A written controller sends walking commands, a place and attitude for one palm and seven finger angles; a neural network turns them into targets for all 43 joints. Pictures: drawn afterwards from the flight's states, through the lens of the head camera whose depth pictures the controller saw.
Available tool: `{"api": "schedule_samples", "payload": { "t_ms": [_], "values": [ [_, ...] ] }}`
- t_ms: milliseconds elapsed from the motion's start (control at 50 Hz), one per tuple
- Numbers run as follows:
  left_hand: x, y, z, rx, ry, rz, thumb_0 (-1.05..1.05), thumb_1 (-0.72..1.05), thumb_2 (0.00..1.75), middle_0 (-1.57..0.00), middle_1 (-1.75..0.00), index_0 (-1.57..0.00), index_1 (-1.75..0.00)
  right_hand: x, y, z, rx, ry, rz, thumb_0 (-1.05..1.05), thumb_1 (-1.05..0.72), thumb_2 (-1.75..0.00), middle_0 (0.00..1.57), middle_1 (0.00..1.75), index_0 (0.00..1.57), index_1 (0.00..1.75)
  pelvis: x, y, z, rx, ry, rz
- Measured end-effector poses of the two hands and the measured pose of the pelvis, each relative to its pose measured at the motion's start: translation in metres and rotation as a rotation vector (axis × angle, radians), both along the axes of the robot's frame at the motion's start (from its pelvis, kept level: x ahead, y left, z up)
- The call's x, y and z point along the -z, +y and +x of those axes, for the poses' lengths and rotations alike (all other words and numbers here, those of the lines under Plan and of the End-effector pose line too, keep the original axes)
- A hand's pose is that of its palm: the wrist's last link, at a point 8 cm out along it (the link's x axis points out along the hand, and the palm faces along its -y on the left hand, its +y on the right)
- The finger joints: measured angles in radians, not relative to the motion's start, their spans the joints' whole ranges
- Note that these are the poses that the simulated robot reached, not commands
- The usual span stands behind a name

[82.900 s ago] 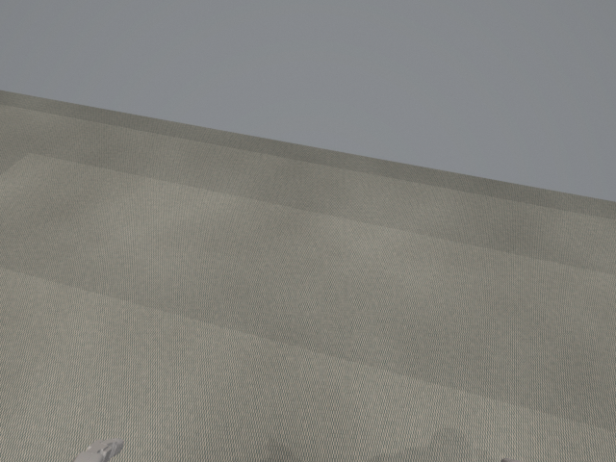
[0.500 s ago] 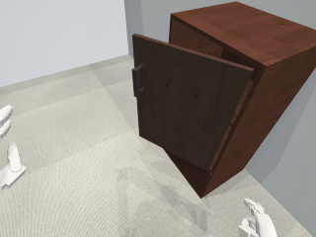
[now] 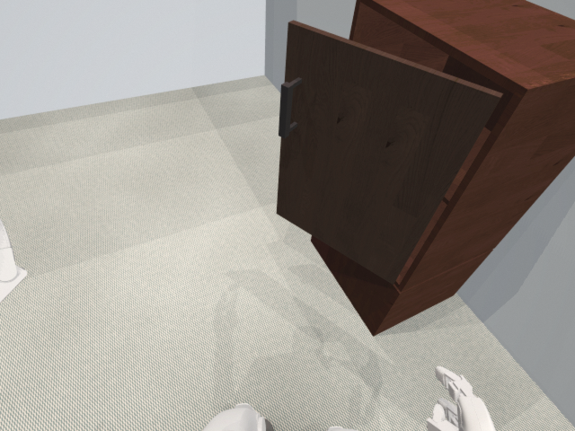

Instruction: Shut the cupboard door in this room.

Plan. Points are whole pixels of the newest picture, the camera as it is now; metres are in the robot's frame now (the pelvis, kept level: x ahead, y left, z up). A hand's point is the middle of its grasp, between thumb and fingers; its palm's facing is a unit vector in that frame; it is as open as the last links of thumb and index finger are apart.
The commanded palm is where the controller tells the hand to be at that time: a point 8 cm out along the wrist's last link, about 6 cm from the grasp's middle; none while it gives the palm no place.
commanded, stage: step back with the hand held close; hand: left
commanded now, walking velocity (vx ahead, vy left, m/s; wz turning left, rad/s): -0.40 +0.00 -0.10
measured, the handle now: (290, 108) +0.78 +0.04 +0.04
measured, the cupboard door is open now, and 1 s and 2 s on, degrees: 27 27 27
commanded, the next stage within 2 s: stop stepping back and stand still in 0.24 s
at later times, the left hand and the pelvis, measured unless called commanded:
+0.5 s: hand out of the picture +0.13 +0.29 +0.22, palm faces +0.33 -0.87 -0.35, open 7.4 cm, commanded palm +0.07 +0.33 +0.21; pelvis -0.10 +0.05 +0.03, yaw -7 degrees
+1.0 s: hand out of the picture +0.04 +0.29 +0.20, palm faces +0.33 -0.85 -0.41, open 7.4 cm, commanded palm -0.01 +0.33 +0.21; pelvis -0.19 +0.06 +0.02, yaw -9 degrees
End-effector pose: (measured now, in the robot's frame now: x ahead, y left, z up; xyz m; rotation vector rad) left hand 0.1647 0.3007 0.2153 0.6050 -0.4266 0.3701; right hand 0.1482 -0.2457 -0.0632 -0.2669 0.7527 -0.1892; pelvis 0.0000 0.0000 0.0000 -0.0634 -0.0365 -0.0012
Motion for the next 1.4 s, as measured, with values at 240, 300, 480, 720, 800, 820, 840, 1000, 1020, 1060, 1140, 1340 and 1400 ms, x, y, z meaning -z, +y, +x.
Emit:
{"api": "schedule_samples", "payload": {
  "t_ms": [240, 300, 480, 720, 800, 820, 840, 1000, 1020, 1060, 1140, 1340, 1400],
  "values": [
    [0.015, 0.033, -0.054, -0.035, -0.033, -0.114, 0.02, 0.88, 0.90, -0.21, -0.30, -0.21, -0.30, -0.018, 0.030, -0.037, -0.033, 0.017, -0.038, 0.02, -0.91, -0.90, 0.20, 0.30, 0.20, 0.30, -0.006, 0.026, -0.043, -0.019, 0.043, 0.046],
    [0.016, 0.046, -0.056, -0.027, -0.027, -0.115, 0.02, 0.88, 0.90, -0.21, -0.30, -0.21, -0.30, -0.018, 0.044, -0.053, -0.030, 0.004, -0.050, 0.02, -0.91, -0.90, 0.20, 0.30, 0.20, 0.30, -0.009, 0.037, -0.063, -0.012, 0.032, 0.018],
    [-0.015, 0.038, -0.074, 0.130, -0.006, -0.130, 0.02, 0.89, 0.90, -0.21, -0.30, -0.21, -0.30, -0.038, 0.079, -0.117, 0.033, -0.038, 0.051, 0.02, -0.90, -0.90, 0.20, 0.30, 0.20, 0.30, -0.032, 0.053, -0.099, 0.117, 0.071, -0.033],
    [-0.006, 0.019, -0.112, 0.206, 0.160, -0.008, 0.02, 0.88, 0.90, -0.22, -0.30, -0.22, -0.30, -0.012, 0.041, -0.219, 0.187, 0.025, 0.044, 0.01, -0.90, -0.90, 0.20, 0.30, 0.21, 0.30, -0.019, 0.053, -0.153, 0.187, 0.049, 0.033],
    [-0.008, 0.026, -0.124, 0.182, 0.021, -0.051, 0.02, 0.88, 0.90, -0.22, -0.30, -0.22, -0.30, -0.003, 0.026, -0.249, 0.264, 0.041, -0.002, 0.02, -0.91, -0.90, 0.20, 0.30, 0.20, 0.30, -0.008, 0.054, -0.151, 0.184, -0.014, 0.043],
    [-0.008, 0.029, -0.124, 0.169, -0.005, -0.073, 0.02, 0.88, 0.90, -0.22, -0.30, -0.22, -0.30, 0.000, 0.024, -0.254, 0.278, 0.038, -0.011, 0.02, -0.91, -0.90, 0.20, 0.30, 0.20, 0.30, -0.006, 0.055, -0.154, 0.180, -0.022, 0.048],
    [-0.006, 0.031, -0.124, 0.152, -0.020, -0.097, 0.02, 0.88, 0.90, -0.22, -0.30, -0.22, -0.30, 0.001, 0.023, -0.258, 0.287, 0.033, -0.014, 0.02, -0.91, -0.90, 0.20, 0.30, 0.20, 0.30, -0.005, 0.056, -0.158, 0.174, -0.025, 0.051],
    [0.002, 0.030, -0.162, 0.095, 0.109, -0.123, 0.02, 0.89, 0.90, -0.21, -0.30, -0.21, -0.30, 0.001, 0.040, -0.275, 0.236, 0.062, 0.069, 0.02, -0.91, -0.90, 0.20, 0.30, 0.20, 0.30, -0.021, 0.056, -0.192, 0.151, 0.012, 0.065],
    [0.001, 0.029, -0.168, 0.095, 0.126, -0.115, 0.02, 0.89, 0.90, -0.21, -0.30, -0.21, -0.30, -0.002, 0.043, -0.277, 0.230, 0.076, 0.074, 0.02, -0.91, -0.90, 0.20, 0.30, 0.20, 0.30, -0.025, 0.055, -0.191, 0.162, 0.024, 0.075],
    [-0.001, 0.030, -0.177, 0.085, 0.146, -0.094, 0.02, 0.88, 0.90, -0.21, -0.30, -0.21, -0.30, -0.006, 0.048, -0.277, 0.212, 0.096, 0.070, 0.02, -0.91, -0.90, 0.20, 0.30, 0.20, 0.30, -0.031, 0.056, -0.189, 0.164, 0.044, 0.087],
    [-0.006, 0.042, -0.172, 0.036, 0.119, -0.074, 0.02, 0.88, 0.90, -0.22, -0.30, -0.22, -0.30, -0.003, 0.054, -0.263, 0.156, 0.111, 0.040, 0.02, -0.91, -0.90, 0.20, 0.30, 0.20, 0.30, -0.031, 0.064, -0.187, 0.125, 0.056, 0.086],
    [0.000, 0.048, -0.135, 0.040, 0.137, -0.053, 0.02, 0.89, 0.90, -0.21, -0.30, -0.21, -0.30, -0.006, 0.078, -0.201, 0.130, -0.069, 0.109, 0.02, -0.91, -0.90, 0.20, 0.30, 0.20, 0.30, -0.019, 0.070, -0.180, 0.141, 0.018, 0.109],
    [-0.001, 0.034, -0.134, 0.075, 0.148, -0.064, 0.02, 0.89, 0.90, -0.21, -0.30, -0.21, -0.30, -0.008, 0.080, -0.194, 0.108, -0.073, 0.136, 0.02, -0.91, -0.90, 0.20, 0.30, 0.20, 0.30, -0.021, 0.064, -0.173, 0.130, 0.026, 0.075]
  ]
}}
